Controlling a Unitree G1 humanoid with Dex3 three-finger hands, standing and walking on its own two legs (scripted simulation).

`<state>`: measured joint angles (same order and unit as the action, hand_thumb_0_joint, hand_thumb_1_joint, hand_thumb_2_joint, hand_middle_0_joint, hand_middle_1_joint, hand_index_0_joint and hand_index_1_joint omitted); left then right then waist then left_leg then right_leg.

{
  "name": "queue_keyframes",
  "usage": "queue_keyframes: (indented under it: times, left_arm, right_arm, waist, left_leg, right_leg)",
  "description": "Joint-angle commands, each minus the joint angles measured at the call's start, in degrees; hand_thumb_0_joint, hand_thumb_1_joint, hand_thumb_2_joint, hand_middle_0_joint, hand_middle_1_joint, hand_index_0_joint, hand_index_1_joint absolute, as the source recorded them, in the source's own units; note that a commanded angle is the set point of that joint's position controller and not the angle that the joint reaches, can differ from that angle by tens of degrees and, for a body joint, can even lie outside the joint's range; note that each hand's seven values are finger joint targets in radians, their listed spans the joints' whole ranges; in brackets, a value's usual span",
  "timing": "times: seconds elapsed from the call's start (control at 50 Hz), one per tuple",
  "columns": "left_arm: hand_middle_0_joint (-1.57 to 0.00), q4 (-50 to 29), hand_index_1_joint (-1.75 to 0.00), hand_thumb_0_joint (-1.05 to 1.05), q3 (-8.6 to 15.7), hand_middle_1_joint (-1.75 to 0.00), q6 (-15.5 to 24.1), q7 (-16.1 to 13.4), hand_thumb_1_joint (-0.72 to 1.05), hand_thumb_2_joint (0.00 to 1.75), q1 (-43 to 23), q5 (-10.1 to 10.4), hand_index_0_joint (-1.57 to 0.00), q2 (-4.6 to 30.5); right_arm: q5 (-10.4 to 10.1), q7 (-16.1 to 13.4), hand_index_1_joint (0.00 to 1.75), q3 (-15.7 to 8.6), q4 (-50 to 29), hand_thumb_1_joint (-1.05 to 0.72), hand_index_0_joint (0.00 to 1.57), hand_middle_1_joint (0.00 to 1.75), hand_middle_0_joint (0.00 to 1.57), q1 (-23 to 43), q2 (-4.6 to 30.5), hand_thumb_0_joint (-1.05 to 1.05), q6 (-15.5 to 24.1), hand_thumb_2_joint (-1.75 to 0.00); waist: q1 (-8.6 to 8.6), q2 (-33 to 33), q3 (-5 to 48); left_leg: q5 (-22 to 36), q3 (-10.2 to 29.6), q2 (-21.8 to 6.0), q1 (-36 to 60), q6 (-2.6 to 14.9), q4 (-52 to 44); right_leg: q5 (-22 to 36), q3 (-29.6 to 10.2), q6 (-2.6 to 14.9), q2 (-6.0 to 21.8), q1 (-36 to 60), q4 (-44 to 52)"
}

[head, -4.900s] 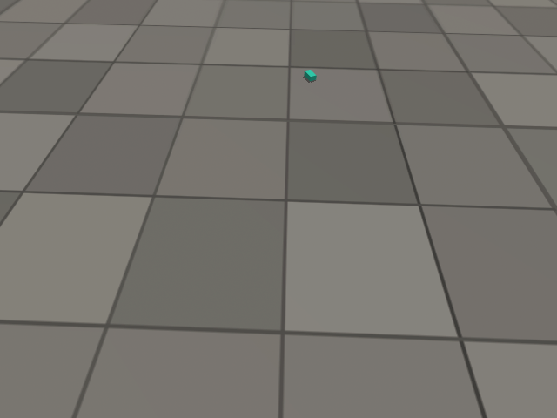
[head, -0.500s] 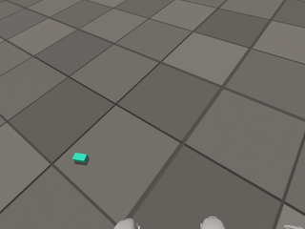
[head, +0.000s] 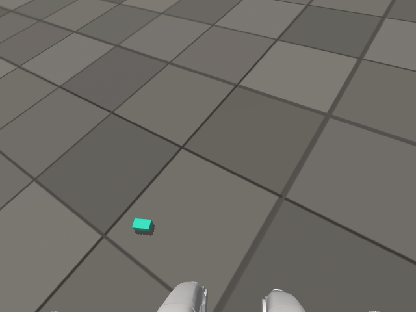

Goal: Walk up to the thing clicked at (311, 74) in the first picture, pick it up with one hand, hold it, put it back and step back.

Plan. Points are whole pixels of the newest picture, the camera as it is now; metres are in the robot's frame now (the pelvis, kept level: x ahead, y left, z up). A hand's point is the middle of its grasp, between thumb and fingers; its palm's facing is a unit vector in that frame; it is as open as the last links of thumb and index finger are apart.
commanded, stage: walk up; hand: left
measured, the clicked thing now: (142, 224) +0.58 +0.42 -0.73
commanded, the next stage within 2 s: none
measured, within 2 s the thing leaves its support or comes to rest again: neither
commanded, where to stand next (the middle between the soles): +0.12 +0.22 m, yaw -4 degrees
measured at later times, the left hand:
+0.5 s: hand out of the picture +0.07 +0.50 -0.14, palm faces -0.09 -0.87 -0.49, open 7.4 cm
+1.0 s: hand out of the picture +0.17 +0.51 -0.13, palm faces -0.10 -0.93 -0.36, open 7.4 cm
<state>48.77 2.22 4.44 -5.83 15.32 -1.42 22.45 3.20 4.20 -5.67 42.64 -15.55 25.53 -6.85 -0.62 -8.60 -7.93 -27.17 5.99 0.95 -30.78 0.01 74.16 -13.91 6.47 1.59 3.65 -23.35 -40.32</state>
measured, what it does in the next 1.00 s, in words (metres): steps to the left: left foot, then right foot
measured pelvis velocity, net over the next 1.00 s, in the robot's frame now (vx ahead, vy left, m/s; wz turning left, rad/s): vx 0.04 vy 0.25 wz -0.10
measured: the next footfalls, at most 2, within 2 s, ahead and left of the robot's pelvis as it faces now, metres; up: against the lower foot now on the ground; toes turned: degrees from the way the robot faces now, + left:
left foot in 0.20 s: +0.05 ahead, +0.29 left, +0.00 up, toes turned +1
right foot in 0.58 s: +0.08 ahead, +0.12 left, +0.00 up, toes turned -4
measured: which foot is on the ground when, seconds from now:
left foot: up 0.00-0.18, down 0.20-0.64, up 0.66-0.74, down 0.76-1.00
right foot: down 0.00-0.22, up 0.24-0.56, down 0.58-1.00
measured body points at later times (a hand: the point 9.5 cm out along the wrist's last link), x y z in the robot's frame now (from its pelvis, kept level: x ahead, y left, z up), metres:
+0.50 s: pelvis +0.02 +0.21 +0.00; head +0.06 +0.19 +0.45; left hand +0.08 +0.54 -0.10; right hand +0.03 -0.12 -0.12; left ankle +0.01 +0.29 -0.71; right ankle +0.06 +0.12 -0.68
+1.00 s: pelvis +0.04 +0.25 +0.02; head +0.06 +0.27 +0.47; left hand +0.17 +0.56 -0.11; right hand +0.12 -0.06 -0.09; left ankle +0.05 +0.35 -0.71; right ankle +0.04 +0.12 -0.71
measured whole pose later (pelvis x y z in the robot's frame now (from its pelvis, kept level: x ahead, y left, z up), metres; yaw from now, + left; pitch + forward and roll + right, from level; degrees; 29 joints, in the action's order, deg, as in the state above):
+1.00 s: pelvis +0.04 +0.25 +0.02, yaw -6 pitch -2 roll +0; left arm 56.4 1.7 -0.1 0.9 6.1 -0.5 23.5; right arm 0.4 -0.6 -0.2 54.7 -7.0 20.9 3.5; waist 0.5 2.0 -4.3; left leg -18.5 -4.2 -0.8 -14.9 1.3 35.5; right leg -17.5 -1.3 -0.3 0.1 -15.7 -35.4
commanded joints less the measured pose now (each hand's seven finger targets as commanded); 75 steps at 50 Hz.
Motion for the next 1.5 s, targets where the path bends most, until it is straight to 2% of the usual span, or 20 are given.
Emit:
queue_keyframes:
  times: [0.0,0.12,0.18,0.2,0.22,0.24,0.32,0.44,0.52,0.56,0.6,0.62,0.64,0.68,0.72,0.76,0.8,0.88,0.94,1.48]
  left_arm:
    - [-0.20,-2.93,-0.30,0.00,7.20,-0.30,1.31,-1.16,0.90,0.90,2.37,-0.40,-0.20,20.82]
    - [-0.20,-3.00,-0.30,0.00,8.93,-0.30,0.48,-0.52,0.90,0.90,1.48,-1.54,-0.20,25.54]
    - [-0.20,-2.31,-0.30,0.00,7.73,-0.30,-0.91,-0.70,0.90,0.90,-2.08,-1.34,-0.20,21.80]
    - [-0.20,-2.17,-0.30,0.00,5.88,-0.30,-1.52,-1.05,0.90,0.90,-0.99,-0.75,-0.20,15.63]
    - [-0.20,-3.54,-0.30,0.00,5.18,-0.30,-1.72,-2.10,0.90,0.90,-2.89,0.18,-0.20,13.97]
    - [-0.20,-3.39,-0.30,0.00,5.15,-0.30,-0.99,-2.98,0.90,0.90,-6.13,-0.38,-0.20,17.03]
    - [-0.20,4.59,-0.30,0.00,5.95,-0.30,-0.88,-1.44,0.90,0.90,6.05,2.06,-0.20,18.61]
    - [-0.20,0.88,-0.30,0.00,4.27,-0.30,0.02,1.65,0.90,0.90,0.09,0.10,-0.20,13.42]
    - [-0.20,0.53,-0.30,0.00,3.52,-0.30,-0.31,2.82,0.90,0.90,-0.62,0.00,-0.20,10.89]
    - [-0.20,1.19,-0.30,0.00,3.90,-0.30,0.17,2.79,0.90,0.90,2.02,0.11,-0.20,12.74]
    - [-0.20,1.51,-0.30,0.00,4.87,-0.30,0.26,2.64,0.90,0.90,3.69,1.12,-0.20,16.44]
    - [-0.20,0.50,-0.30,0.00,4.21,-0.30,-0.07,3.03,0.90,0.90,0.49,1.62,-0.20,15.77]
    - [-0.20,0.67,-0.30,0.00,3.59,-0.30,-0.33,3.28,0.90,0.90,-0.52,1.58,-0.20,13.96]
    - [-0.20,0.31,-0.30,0.00,2.67,-0.30,-0.74,3.72,0.90,0.90,-4.97,1.18,-0.20,12.62]
    - [-0.20,-0.04,-0.30,0.00,1.87,-0.30,-1.12,4.03,0.90,0.90,-8.95,0.99,-0.20,11.12]
    - [-0.20,0.03,-0.30,0.00,1.44,-0.30,-2.29,4.59,0.90,0.90,-8.17,1.10,-0.20,9.03]
    - [-0.20,2.34,-0.30,0.00,2.56,-0.30,-3.68,4.75,0.90,0.90,-6.30,0.48,-0.20,11.81]
    - [-0.20,3.52,-0.30,0.00,2.03,-0.30,-3.26,6.02,0.90,0.90,-7.93,0.86,-0.20,10.04]
    - [-0.20,5.04,-0.30,0.00,1.14,-0.30,-3.45,6.27,0.90,0.90,-9.25,1.37,-0.20,9.50]
    - [-0.20,12.82,-0.30,0.00,1.33,-0.30,-3.48,6.30,0.90,0.90,-13.38,0.95,-0.20,9.74]
  right_arm:
    - [0.15,0.11,0.30,-4.82,-4.40,-0.90,0.20,0.30,0.20,-3.35,12.06,0.00,0.97,-0.90]
    - [-0.02,1.54,0.30,-5.17,-5.73,-0.90,0.20,0.30,0.20,-0.01,11.96,0.00,1.13,-0.90]
    - [1.18,0.81,0.30,-6.62,-0.47,-0.90,0.20,0.30,0.20,-12.84,13.18,0.00,1.83,-0.90]
    - [2.35,0.35,0.30,-6.62,-0.49,-0.90,0.20,0.30,0.20,-14.92,15.05,0.00,2.05,-0.90]
    - [1.31,0.09,0.30,-6.97,-3.47,-0.90,0.20,0.30,0.20,-9.28,21.61,0.00,2.50,-0.90]
    - [0.14,-0.54,0.30,-7.00,-3.64,-0.90,0.20,0.30,0.20,-1.42,25.06,0.00,2.80,-0.90]
    - [1.19,-1.74,0.30,-4.04,-5.63,-0.90,0.20,0.30,0.20,3.48,14.42,0.00,3.77,-0.90]
    - [-1.15,-2.93,0.30,-2.82,-2.45,-0.90,0.20,0.30,0.20,-3.74,12.53,0.00,6.01,-0.90]
    - [-2.76,-4.73,0.30,-1.00,-0.91,-0.90,0.20,0.30,0.20,-2.51,10.97,0.00,7.90,-0.90]
    - [-3.82,-5.18,0.30,-0.02,-0.39,-0.90,0.20,0.30,0.20,-1.38,9.40,0.00,8.96,-0.90]
    - [-3.88,-5.60,0.30,0.23,-0.20,-0.90,0.20,0.30,0.20,0.10,8.00,0.00,9.46,-0.90]
    - [-3.03,-6.25,0.30,-0.21,1.05,-0.90,0.20,0.30,0.20,-0.63,8.79,0.00,9.00,-0.90]
    - [-2.59,-6.44,0.30,-0.11,2.39,-0.90,0.20,0.30,0.20,-0.22,8.69,0.00,9.19,-0.90]
    - [-2.82,-5.64,0.30,0.27,4.48,-0.90,0.20,0.30,0.20,-1.25,7.72,0.00,9.46,-0.90]
    - [-3.06,-5.17,0.30,0.28,6.64,-0.90,0.20,0.30,0.20,-2.87,7.84,0.00,10.35,-0.90]
    - [-2.56,-6.19,0.30,-0.06,6.21,-0.90,0.20,0.30,0.20,-0.75,11.74,0.00,11.37,-0.90]
    - [-3.07,-6.35,0.30,-0.37,6.26,-0.90,0.20,0.30,0.20,5.60,13.39,0.00,11.34,-0.90]
    - [-2.85,-6.35,0.30,1.00,7.98,-0.90,0.20,0.30,0.20,7.15,11.14,0.00,11.68,-0.90]
    - [-2.68,-6.01,0.30,1.88,9.36,-0.90,0.20,0.30,0.20,9.77,9.32,0.00,11.52,-0.90]
    - [-2.50,-5.36,0.30,2.82,18.95,-0.90,0.20,0.30,0.20,13.26,6.94,0.00,10.21,-0.90]
  waist:
    - [-0.26,16.01,5.24]
    - [1.06,22.28,7.06]
    - [-6.30,10.03,10.94]
    - [-8.68,-5.55,6.73]
    - [-6.88,-16.91,2.22]
    - [-4.91,-15.60,-2.86]
    - [-0.11,-2.93,-1.50]
    - [-1.87,0.37,5.56]
    - [0.23,5.30,8.20]
    - [2.99,8.62,11.90]
    - [4.62,12.10,15.71]
    - [2.51,12.94,14.75]
    - [1.46,12.01,12.72]
    - [-0.84,11.25,10.79]
    - [-2.21,11.84,10.84]
    - [-0.82,7.65,10.47]
    - [0.99,7.40,5.61]
    - [0.73,5.95,6.98]
    - [0.62,2.69,8.29]
    - [0.07,10.53,9.23]
  left_leg:
    - [4.17,3.36,-3.47,-3.08,-1.10,0.05]
    - [-4.16,-5.18,-6.49,5.12,-0.52,-21.89]
    - [0.06,-9.08,-1.98,23.20,0.75,-35.26]
    - [-9.27,3.01,-5.84,22.11,2.72,-45.39]
    - [-22.18,28.17,-17.31,9.93,6.47,-60.18]
    - [-27.81,35.78,-20.66,0.46,11.86,-66.19]
    - [-3.04,11.11,-11.29,7.13,8.54,-49.50]
    - [17.80,14.05,-17.53,17.10,13.09,-46.09]
    - [37.52,12.70,-18.36,18.16,8.20,-42.15]
    - [49.66,4.86,-13.76,14.67,1.32,-33.61]
    - [26.36,-3.14,-3.13,4.29,-4.55,-20.42]
    - [1.70,-3.66,-3.02,5.76,-3.09,-23.79]
    - [-4.33,-2.42,-3.03,7.60,-1.13,-26.87]
    - [-1.24,-4.25,-2.64,12.97,1.30,-33.40]
    - [22.42,-1.27,-5.17,24.29,3.15,-43.17]
    - [27.91,15.34,-17.74,24.24,9.07,-49.29]
    - [25.84,15.72,-22.36,11.94,13.07,-49.39]
    - [25.05,4.18,-13.61,14.08,4.54,-49.00]
    - [16.70,1.76,-11.75,14.41,2.92,-52.70]
    - [15.97,-5.86,-8.73,26.30,0.51,-56.94]
  right_leg:
    - [-13.25,-15.53,9.49,12.99,1.23,16.76]
    - [-17.26,-11.59,8.84,12.05,-1.98,12.55]
    - [-19.29,-5.49,3.76,7.18,-13.41,-7.38]
    - [-22.71,-0.59,1.35,-0.53,-24.27,-24.18]
    - [-26.44,-2.99,-0.19,-7.06,-29.99,-33.41]
    - [-22.93,-9.06,1.96,-2.63,-23.91,-34.89]
    - [-10.90,-8.07,0.48,-0.92,-18.50,-29.04]
    - [-13.65,-5.25,0.32,-1.31,-8.40,-12.32]
    - [-7.69,-7.23,1.60,-1.90,1.21,-1.33]
    - [6.40,-11.83,4.54,0.93,14.97,10.78]
    - [25.88,-31.18,16.46,15.26,24.01,7.76]
    - [29.63,-33.97,19.29,19.03,19.62,5.69]
    - [30.05,-31.86,17.72,18.46,15.73,5.81]
    - [24.10,-21.13,11.44,12.07,9.91,7.34]
    - [19.42,-14.52,4.91,4.83,1.50,3.46]
    - [7.20,-10.66,0.11,-1.53,-3.10,-4.80]
    - [-10.49,-9.41,0.27,-0.86,5.22,-4.97]
    - [9.10,-10.65,1.69,-0.13,9.17,4.80]
    - [8.63,-12.20,1.69,0.53,11.20,7.10]
    - [8.71,-16.98,0.72,2.86,12.50,24.03]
